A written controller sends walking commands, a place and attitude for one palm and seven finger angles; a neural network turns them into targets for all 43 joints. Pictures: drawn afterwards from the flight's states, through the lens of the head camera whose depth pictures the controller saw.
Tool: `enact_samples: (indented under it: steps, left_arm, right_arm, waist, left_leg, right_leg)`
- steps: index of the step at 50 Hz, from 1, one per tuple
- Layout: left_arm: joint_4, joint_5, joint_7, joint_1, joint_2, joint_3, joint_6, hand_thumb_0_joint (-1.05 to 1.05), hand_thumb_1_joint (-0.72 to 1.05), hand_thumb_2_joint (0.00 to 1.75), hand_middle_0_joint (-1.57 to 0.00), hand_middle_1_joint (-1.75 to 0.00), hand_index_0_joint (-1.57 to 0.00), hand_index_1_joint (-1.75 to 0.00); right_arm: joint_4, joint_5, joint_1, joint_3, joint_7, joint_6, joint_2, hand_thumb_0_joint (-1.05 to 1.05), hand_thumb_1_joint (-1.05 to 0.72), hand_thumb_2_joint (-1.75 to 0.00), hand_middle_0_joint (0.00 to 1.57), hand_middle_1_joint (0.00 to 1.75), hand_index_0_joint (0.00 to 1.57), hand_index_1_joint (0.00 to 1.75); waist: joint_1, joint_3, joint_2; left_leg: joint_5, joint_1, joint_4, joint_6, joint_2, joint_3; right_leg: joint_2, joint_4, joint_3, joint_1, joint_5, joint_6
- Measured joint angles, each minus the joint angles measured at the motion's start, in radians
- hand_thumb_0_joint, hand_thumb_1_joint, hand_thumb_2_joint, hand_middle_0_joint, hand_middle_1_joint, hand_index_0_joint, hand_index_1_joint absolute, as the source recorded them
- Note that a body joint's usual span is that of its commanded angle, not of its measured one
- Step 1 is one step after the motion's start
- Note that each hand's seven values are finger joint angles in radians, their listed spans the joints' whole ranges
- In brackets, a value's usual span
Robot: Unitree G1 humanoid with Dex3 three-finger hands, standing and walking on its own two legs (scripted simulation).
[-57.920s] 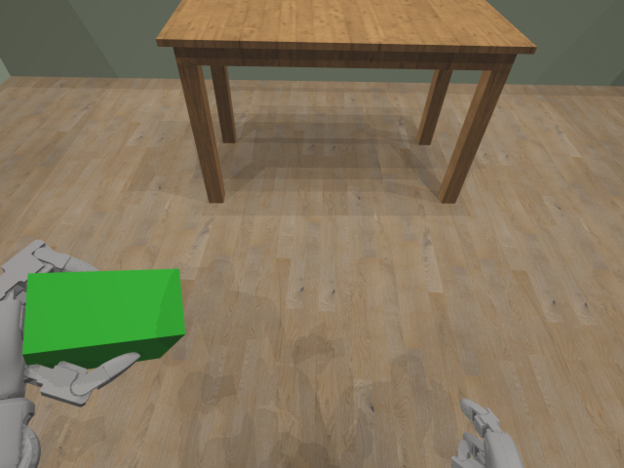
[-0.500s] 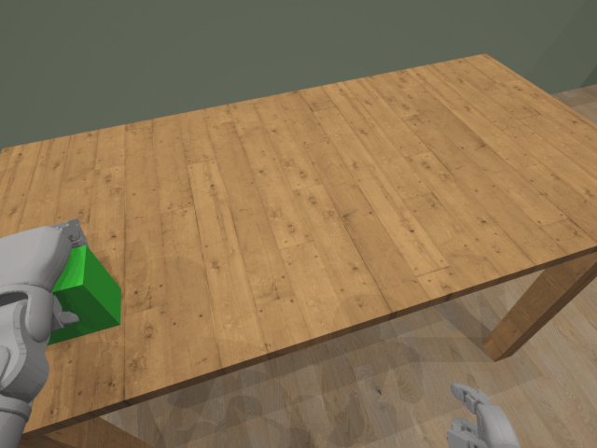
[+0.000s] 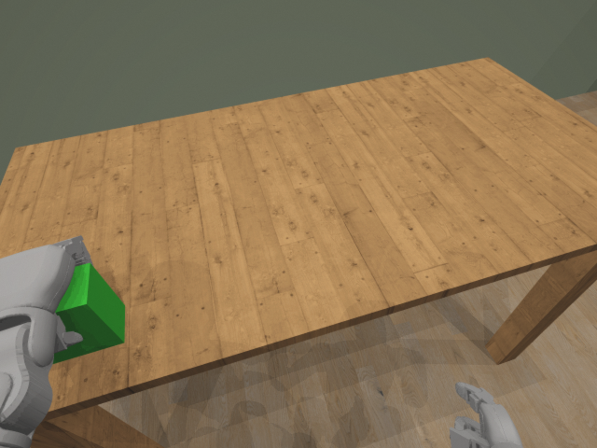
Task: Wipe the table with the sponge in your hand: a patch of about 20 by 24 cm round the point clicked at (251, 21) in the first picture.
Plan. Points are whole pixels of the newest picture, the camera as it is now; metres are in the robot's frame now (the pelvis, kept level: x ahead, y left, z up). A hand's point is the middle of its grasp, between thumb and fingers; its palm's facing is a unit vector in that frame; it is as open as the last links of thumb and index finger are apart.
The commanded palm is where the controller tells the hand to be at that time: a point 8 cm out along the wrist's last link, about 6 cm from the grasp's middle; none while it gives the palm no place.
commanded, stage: lift the sponge slowly off the table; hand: left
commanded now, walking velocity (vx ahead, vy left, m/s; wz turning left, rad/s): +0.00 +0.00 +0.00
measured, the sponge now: (69, 323) +0.24 +0.36 +0.03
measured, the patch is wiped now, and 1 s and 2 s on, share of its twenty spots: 1.00 1.00 1.00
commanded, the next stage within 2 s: bring the sponge back beside the body in 1.96 s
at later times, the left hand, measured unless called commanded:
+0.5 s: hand (57, 308) +0.23 +0.33 +0.09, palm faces -0.02 -0.05 -1.00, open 10.2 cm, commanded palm +0.21 +0.33 +0.16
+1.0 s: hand (38, 292) +0.23 +0.34 +0.13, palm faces +0.01 -0.02 -1.00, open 10.2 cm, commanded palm +0.21 +0.34 +0.19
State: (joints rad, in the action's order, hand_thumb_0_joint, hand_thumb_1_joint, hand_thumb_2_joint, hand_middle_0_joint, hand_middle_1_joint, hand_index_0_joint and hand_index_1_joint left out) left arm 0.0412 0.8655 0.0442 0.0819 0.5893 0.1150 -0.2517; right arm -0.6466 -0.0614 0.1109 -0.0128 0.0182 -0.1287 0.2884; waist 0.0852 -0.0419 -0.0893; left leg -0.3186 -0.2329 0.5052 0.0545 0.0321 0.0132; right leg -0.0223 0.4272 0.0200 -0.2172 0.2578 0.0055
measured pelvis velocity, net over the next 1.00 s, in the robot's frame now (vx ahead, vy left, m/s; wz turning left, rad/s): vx -0.02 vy -0.01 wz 0.02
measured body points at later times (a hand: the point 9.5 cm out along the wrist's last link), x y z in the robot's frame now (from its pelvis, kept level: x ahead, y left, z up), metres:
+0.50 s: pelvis +0.00 -0.01 +0.00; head +0.01 -0.03 +0.45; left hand +0.23 +0.33 +0.15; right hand +0.22 -0.22 -0.09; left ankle -0.04 +0.08 -0.74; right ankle -0.02 -0.12 -0.74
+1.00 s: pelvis -0.02 -0.01 +0.01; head -0.01 -0.04 +0.45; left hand +0.23 +0.33 +0.18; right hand +0.20 -0.23 -0.09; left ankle -0.04 +0.08 -0.74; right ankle -0.02 -0.12 -0.74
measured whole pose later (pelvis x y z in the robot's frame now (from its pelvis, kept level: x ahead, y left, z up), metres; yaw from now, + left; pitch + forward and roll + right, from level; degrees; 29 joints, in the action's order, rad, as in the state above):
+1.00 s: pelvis -0.02 -0.01 +0.01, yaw +1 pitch -2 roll -1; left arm -0.01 0.82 -0.08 0.00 0.67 0.12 -0.21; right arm -0.66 -0.06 0.07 -0.03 0.06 -0.12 0.29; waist 0.11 0.02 -0.09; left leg -0.26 -0.14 0.42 0.04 0.03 0.03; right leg -0.03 0.35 0.04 -0.12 0.21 0.02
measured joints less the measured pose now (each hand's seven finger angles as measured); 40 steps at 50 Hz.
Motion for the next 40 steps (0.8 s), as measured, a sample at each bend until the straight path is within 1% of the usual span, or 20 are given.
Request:
enact_samples:
  steps: [5, 8, 19, 26, 29, 35, 40]
  left_arm:
    - [-0.011, 0.005, -0.014, -0.010, -0.006, -0.016, -0.013, 0.00, -0.50, 1.02, -0.68, -1.37, -0.70, -1.42]
    - [-0.017, -0.003, -0.021, -0.004, -0.005, -0.021, -0.008, 0.00, -0.50, 1.02, -0.69, -1.36, -0.70, -1.41]
    - [-0.046, -0.006, -0.049, 0.001, 0.008, -0.043, 0.006, 0.00, -0.51, 1.02, -0.71, -1.34, -0.72, -1.39]
    - [-0.056, -0.013, -0.061, -0.011, 0.025, -0.035, 0.017, 0.00, -0.52, 1.03, -0.73, -1.33, -0.74, -1.38]
    - [-0.051, -0.017, -0.063, -0.023, 0.038, -0.026, 0.017, 0.00, -0.53, 1.03, -0.73, -1.32, -0.74, -1.37]
    - [-0.034, -0.030, -0.090, -0.050, 0.056, -0.012, 0.004, 0.00, -0.53, 1.03, -0.73, -1.32, -0.74, -1.37]
    - [-0.035, -0.040, -0.117, -0.050, 0.070, -0.002, 0.017, 0.00, -0.53, 1.03, -0.73, -1.32, -0.74, -1.37]
  right_arm:
    - [0.001, 0.003, -0.007, 0.000, 0.007, 0.004, -0.003, 0.01, -0.90, -0.89, 0.20, 0.30, 0.20, 0.30]
    - [0.000, 0.005, -0.012, -0.002, 0.012, 0.005, -0.007, 0.01, -0.90, -0.89, 0.20, 0.30, 0.20, 0.30]
    - [0.001, 0.010, -0.031, -0.011, 0.023, 0.007, -0.014, 0.01, -0.90, -0.89, 0.20, 0.30, 0.20, 0.30]
    - [-0.003, 0.011, -0.046, -0.017, 0.032, 0.009, -0.016, 0.01, -0.90, -0.89, 0.20, 0.30, 0.20, 0.30]
    - [-0.005, 0.010, -0.048, -0.018, 0.035, 0.008, -0.016, 0.01, -0.90, -0.89, 0.20, 0.30, 0.20, 0.30]
    - [-0.008, 0.005, -0.054, -0.022, 0.039, 0.006, -0.010, 0.01, -0.90, -0.89, 0.20, 0.30, 0.20, 0.30]
    - [-0.006, 0.004, -0.051, -0.022, 0.041, 0.006, -0.004, 0.01, -0.90, -0.89, 0.20, 0.30, 0.20, 0.30]
  waist:
    - [0.004, 0.010, -0.003]
    - [0.007, 0.010, -0.003]
    - [0.023, 0.031, 0.001]
    - [0.031, 0.046, 0.002]
    - [0.031, 0.048, 0.002]
    - [0.028, 0.053, -0.001]
    - [0.022, 0.056, -0.002]
  left_leg:
    - [0.007, 0.011, -0.009, 0.000, 0.003, 0.004]
    - [0.010, 0.019, -0.015, 0.000, 0.003, 0.005]
    - [0.020, 0.054, -0.037, -0.005, 0.002, 0.013]
    - [0.033, 0.071, -0.055, -0.009, 0.000, 0.015]
    - [0.038, 0.076, -0.062, -0.011, -0.001, 0.019]
    - [0.047, 0.084, -0.070, -0.014, -0.003, 0.020]
    - [0.052, 0.087, -0.075, -0.015, -0.004, 0.019]
  right_leg:
    - [0.003, -0.007, 0.004, 0.011, -0.004, 0.001]
    - [0.003, -0.011, 0.005, 0.019, -0.006, 0.001]
    - [0.002, -0.035, 0.011, 0.057, -0.015, 0.006]
    - [-0.001, -0.051, 0.013, 0.074, -0.026, 0.010]
    - [-0.001, -0.058, 0.016, 0.080, -0.030, 0.012]
    - [-0.003, -0.067, 0.018, 0.088, -0.038, 0.014]
    - [-0.004, -0.070, 0.016, 0.090, -0.044, 0.016]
